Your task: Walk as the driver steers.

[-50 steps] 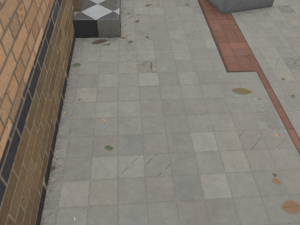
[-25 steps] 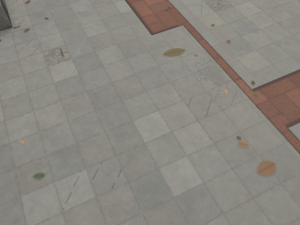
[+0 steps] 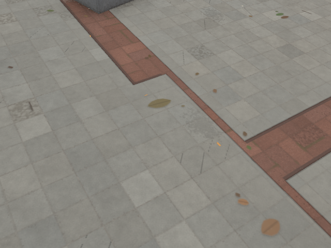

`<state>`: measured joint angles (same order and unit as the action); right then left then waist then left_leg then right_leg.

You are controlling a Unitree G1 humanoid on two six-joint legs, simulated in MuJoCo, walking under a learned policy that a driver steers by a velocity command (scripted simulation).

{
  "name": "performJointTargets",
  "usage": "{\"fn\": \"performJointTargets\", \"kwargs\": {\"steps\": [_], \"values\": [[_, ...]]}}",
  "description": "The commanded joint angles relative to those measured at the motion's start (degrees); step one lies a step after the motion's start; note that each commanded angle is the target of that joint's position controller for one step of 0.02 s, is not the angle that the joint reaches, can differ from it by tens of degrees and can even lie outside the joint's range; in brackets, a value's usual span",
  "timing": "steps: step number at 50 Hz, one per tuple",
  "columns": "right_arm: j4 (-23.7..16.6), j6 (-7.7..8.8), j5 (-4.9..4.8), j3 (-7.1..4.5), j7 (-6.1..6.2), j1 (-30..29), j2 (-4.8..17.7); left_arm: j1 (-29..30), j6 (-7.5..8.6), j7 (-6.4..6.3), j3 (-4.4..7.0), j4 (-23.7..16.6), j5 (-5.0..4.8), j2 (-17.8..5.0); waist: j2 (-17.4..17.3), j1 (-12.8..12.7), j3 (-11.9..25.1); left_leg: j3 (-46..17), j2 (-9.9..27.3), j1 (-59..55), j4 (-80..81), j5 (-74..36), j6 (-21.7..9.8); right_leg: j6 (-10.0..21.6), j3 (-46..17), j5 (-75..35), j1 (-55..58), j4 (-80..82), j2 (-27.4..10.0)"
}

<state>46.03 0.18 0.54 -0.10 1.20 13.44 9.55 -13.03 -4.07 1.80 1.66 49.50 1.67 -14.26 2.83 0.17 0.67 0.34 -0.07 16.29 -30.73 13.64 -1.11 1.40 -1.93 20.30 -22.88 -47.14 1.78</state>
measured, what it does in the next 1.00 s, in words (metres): steps on the spot: right foot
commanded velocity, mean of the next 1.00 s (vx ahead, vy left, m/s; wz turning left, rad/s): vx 0.00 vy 0.00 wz -0.02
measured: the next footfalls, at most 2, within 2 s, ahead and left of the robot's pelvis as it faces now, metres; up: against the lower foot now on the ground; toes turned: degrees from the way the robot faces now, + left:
right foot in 0.08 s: +0.05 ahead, -0.12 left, +0.00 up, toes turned +1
left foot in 1.52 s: +0.26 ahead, +0.11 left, +0.00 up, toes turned +3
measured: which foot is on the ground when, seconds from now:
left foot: down 0.00-1.00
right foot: up 0.00-0.06, down 0.08-1.00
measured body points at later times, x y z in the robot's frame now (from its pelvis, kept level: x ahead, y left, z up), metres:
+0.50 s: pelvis +0.04 -0.04 +0.00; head +0.04 -0.06 +0.45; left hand +0.06 +0.19 -0.14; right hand +0.02 -0.27 -0.16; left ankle +0.03 +0.11 -0.73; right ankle +0.01 -0.12 -0.73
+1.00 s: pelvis +0.05 -0.06 +0.00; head +0.06 -0.07 +0.45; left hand +0.03 +0.16 -0.15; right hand +0.03 -0.27 -0.16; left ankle +0.03 +0.11 -0.73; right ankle +0.01 -0.12 -0.73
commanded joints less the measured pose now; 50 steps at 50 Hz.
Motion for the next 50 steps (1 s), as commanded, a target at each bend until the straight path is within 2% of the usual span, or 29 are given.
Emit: {"fn": "performJointTargets", "kwargs": {"steps": [1,2,3,4,5,6,7,8,10,12,13,15,16,17,19,22,23,27,28,31,36,38,50], "values": [[-2.62,0.81,-0.02,-1.92,-0.08,-1.45,8.16,-0.62,0.49,-0.37,-0.46,-1.22,-0.34,-1.66,-12.62,0.08,-0.26,-11.62,10.06,2.43,11.58,0.83,-6.54,0.77,3.01,-0.20,6.23,7.85,0.10],[-2.34,0.64,-0.20,-1.93,-0.26,-1.59,8.20,-1.91,0.66,-0.45,-0.78,-0.53,-0.56,-1.44,-11.80,-0.81,0.45,-12.30,10.37,2.41,10.70,1.11,-6.33,1.23,3.58,-1.55,9.16,12.86,-0.04],[-1.94,0.57,-0.30,-1.86,-0.34,-1.43,8.14,-3.18,1.04,-0.63,-1.12,0.36,-0.45,-1.04,-10.43,-1.86,0.34,-12.22,10.36,4.22,9.71,-0.50,-5.03,1.62,3.14,-8.32,13.82,19.13,-0.91],[-1.44,0.86,-0.09,-1.60,-0.48,-0.47,7.13,-3.71,1.62,-0.98,-1.19,0.95,0.10,-1.91,-9.21,-1.65,0.79,-12.14,9.89,5.96,8.19,-3.06,-2.95,2.03,-1.13,-11.65,17.69,20.82,-3.38],[-1.63,1.13,-0.32,-1.54,-1.02,1.88,5.51,-4.86,2.67,-1.42,-1.10,1.43,0.92,-4.48,-4.00,1.14,1.58,-9.15,6.12,4.71,5.23,-3.81,-0.91,2.93,-8.26,-16.04,17.88,22.22,-8.79],[-0.93,0.74,-1.13,-1.35,-1.57,2.17,4.64,-2.46,3.02,-1.74,-1.25,2.25,-0.14,-3.96,2.70,2.92,-0.09,-5.59,3.25,-2.13,6.87,-4.77,0.23,3.78,-9.58,-7.93,8.62,24.43,-8.88],[0.43,0.43,-0.91,-1.84,-1.57,0.98,6.53,-1.10,3.33,-1.71,-1.62,2.07,-0.38,-2.43,1.57,2.12,-2.43,-5.69,3.55,-5.88,6.51,-6.99,1.20,3.11,-8.85,-2.30,4.52,26.61,-7.64],[1.74,0.33,-0.29,-2.42,-1.50,1.73,7.83,-1.55,3.84,-1.62,-1.61,2.45,-0.77,-2.51,0.44,1.65,-2.89,-6.12,3.95,-8.43,6.19,-8.65,1.13,2.51,-7.49,-1.63,3.21,27.49,-6.87],[3.83,0.05,0.14,-2.41,-2.25,2.62,6.84,-2.75,4.57,-1.71,-1.64,3.72,-1.35,-3.08,-0.15,1.49,-3.75,-5.49,4.27,-9.34,6.21,-10.00,0.92,2.32,-6.52,-4.70,4.29,27.98,-6.17],[5.12,-0.03,0.13,-1.99,-2.14,3.21,5.41,-4.00,4.78,-1.92,-1.85,5.26,-1.29,-2.81,-1.52,1.66,-2.61,-5.26,4.71,-10.04,7.22,-11.05,1.15,2.24,-5.90,-7.90,6.86,27.33,-6.37],[6.37,-0.03,0.21,-2.16,-2.04,3.23,5.78,-4.37,5.16,-2.11,-1.84,5.26,-0.83,-2.42,-2.11,1.53,-3.16,-4.79,4.53,-9.86,7.15,-11.33,0.96,2.30,-5.74,-8.95,7.48,26.92,-6.47],[8.22,-0.06,0.26,-1.91,-1.80,4.27,5.07,-4.98,5.45,-2.41,-2.00,5.91,-0.85,-1.74,-1.53,1.33,-2.98,-4.36,4.39,-10.12,6.92,-10.37,1.02,2.45,-5.82,-9.46,8.24,26.88,-6.51],[8.93,-0.10,0.26,-1.81,-1.71,4.31,4.79,-5.20,5.49,-2.54,-2.04,6.27,-0.90,-1.68,-1.28,1.30,-3.28,-4.19,4.35,-10.03,6.93,-10.12,1.11,2.55,-5.90,-9.78,8.25,27.02,-6.58],[10.55,-0.07,0.34,-1.15,-1.41,4.81,3.53,-4.90,5.63,-2.60,-1.71,5.84,-0.77,-2.67,-1.74,1.28,-4.81,-4.07,4.39,-8.70,7.16,-9.54,1.28,2.65,-6.46,-11.48,8.86,27.54,-6.70],[12.49,-0.18,0.16,-1.06,-1.10,5.27,4.00,-5.55,5.77,-3.03,-1.75,6.40,-0.92,-1.92,-1.82,1.38,-5.14,-3.70,4.31,-7.66,6.55,-8.74,1.72,2.78,-6.50,-15.38,10.31,26.99,-6.93],[14.84,-0.10,0.13,-0.75,-1.12,6.47,4.07,-7.56,5.99,-3.00,-1.76,7.35,-1.00,-1.30,-1.50,1.01,-4.09,-3.68,4.40,-7.44,6.47,-8.27,2.14,2.68,-6.11,-18.82,12.30,25.82,-7.05],[15.37,-0.07,-0.35,-0.50,-0.87,6.11,3.61,-7.39,5.80,-3.08,-2.04,7.36,-0.77,-0.82,-1.47,1.00,-3.58,-3.59,4.52,-7.76,6.86,-8.38,2.00,2.36,-6.05,-18.60,12.43,26.02,-7.07],[17.83,-0.01,-0.03,-0.26,-0.37,6.45,3.83,-8.57,5.71,-3.48,-2.24,7.90,-0.97,-0.55,-1.51,0.94,-4.44,-3.61,4.73,-7.56,7.30,-8.47,2.41,2.01,-5.35,-21.18,13.49,25.67,-6.41],[18.12,-0.03,-0.29,-0.02,-0.36,7.07,3.46,-8.81,5.83,-3.61,-2.09,8.60,-0.92,-0.47,-1.51,1.51,-5.44,-3.41,5.07,-7.13,7.26,-8.38,2.51,1.60,-5.81,-22.35,13.01,26.12,-6.99],[19.88,0.08,-0.50,0.43,-0.28,7.75,2.75,-9.11,6.02,-3.61,-1.79,8.76,-1.25,-0.40,-1.53,1.01,-5.16,-3.46,4.92,-6.93,6.85,-8.14,2.79,1.45,-6.02,-23.69,14.00,26.48,-6.94],[21.40,0.20,-0.49,0.84,-0.10,7.86,2.37,-10.37,6.09,-3.63,-1.65,9.85,-1.25,0.63,-1.59,0.95,-4.96,-3.14,5.17,-7.13,6.53,-7.94,3.14,1.29,-5.93,-24.88,14.53,26.81,-6.77],[21.20,0.28,-0.82,1.25,0.33,7.12,2.40,-10.83,5.66,-3.92,-1.48,10.82,-1.34,0.68,-1.10,0.84,-5.42,-3.73,5.36,-6.36,6.54,-6.78,3.51,0.74,-6.39,-23.30,14.29,27.84,-6.81],[22.98,0.49,-0.68,2.16,0.56,7.28,1.91,-11.93,5.70,-3.75,-1.35,12.79,-1.13,1.67,-2.78,0.89,-5.65,-3.69,5.92,-6.15,6.52,-7.40,3.44,1.30,-5.35,-23.61,14.26,27.57,-6.08]]}}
